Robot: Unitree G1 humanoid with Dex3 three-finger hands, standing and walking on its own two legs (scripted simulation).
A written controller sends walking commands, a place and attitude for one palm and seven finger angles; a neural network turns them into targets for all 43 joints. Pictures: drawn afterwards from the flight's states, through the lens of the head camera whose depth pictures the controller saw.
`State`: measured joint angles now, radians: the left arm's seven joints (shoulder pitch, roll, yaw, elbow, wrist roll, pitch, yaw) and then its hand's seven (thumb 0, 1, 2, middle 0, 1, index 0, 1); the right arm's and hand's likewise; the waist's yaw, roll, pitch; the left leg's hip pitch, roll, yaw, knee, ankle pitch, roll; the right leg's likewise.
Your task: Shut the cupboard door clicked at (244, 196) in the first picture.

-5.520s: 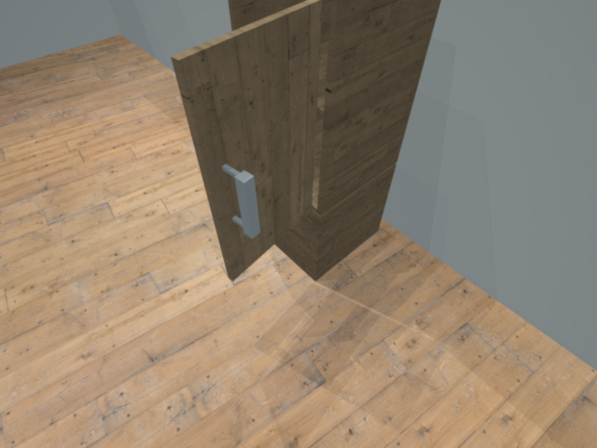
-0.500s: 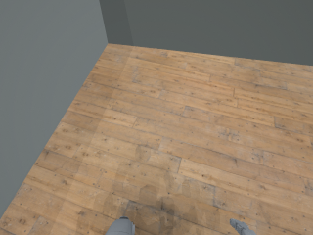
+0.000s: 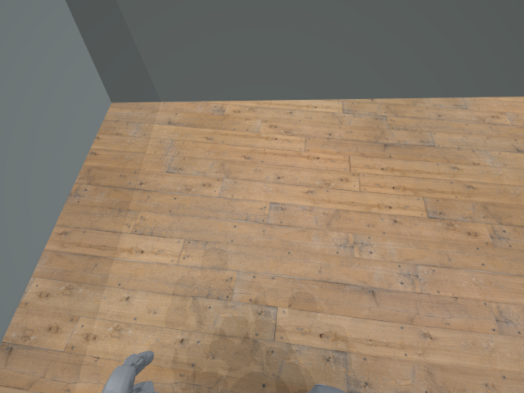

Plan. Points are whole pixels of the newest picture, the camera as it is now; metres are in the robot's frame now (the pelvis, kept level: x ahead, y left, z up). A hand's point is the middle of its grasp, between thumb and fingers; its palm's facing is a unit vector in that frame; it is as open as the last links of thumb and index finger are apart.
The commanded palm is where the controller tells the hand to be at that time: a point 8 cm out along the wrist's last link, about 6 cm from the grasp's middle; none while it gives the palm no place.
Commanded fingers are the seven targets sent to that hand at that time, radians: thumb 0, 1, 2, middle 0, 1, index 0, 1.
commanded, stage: walk to a spot facing it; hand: left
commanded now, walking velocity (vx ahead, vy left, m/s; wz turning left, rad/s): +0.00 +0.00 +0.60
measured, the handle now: out of the picture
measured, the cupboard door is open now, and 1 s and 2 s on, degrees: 98 98 98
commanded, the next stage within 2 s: none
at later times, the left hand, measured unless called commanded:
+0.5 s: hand out of the picture +0.10 +0.22 -0.15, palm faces +0.32 -0.91 -0.25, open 7.4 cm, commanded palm none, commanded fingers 0.00 0.90 0.90 -0.20 -0.30 -0.20 -0.30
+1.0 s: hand out of the picture +0.00 +0.11 -0.16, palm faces +0.63 -0.75 -0.21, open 7.4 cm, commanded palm none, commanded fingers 0.00 0.90 0.90 -0.20 -0.30 -0.20 -0.30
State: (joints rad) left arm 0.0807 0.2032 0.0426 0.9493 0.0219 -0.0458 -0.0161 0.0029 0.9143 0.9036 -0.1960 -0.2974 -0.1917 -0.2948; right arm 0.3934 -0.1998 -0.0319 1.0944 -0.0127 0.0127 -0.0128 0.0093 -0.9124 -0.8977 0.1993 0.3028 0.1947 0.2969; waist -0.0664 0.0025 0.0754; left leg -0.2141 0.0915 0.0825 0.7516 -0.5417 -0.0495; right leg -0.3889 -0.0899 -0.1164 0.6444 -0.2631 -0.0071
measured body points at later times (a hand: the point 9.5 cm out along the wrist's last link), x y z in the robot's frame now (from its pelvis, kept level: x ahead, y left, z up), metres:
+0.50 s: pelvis +0.07 -0.01 +0.01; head +0.12 +0.01 +0.46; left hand +0.08 +0.27 -0.13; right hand +0.20 -0.23 -0.13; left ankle +0.05 +0.12 -0.72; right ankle +0.09 -0.15 -0.68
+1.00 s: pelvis +0.09 -0.06 +0.01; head +0.13 -0.01 +0.46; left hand -0.03 +0.15 -0.14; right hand +0.36 -0.17 -0.12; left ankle +0.02 +0.03 -0.71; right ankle +0.12 -0.14 -0.72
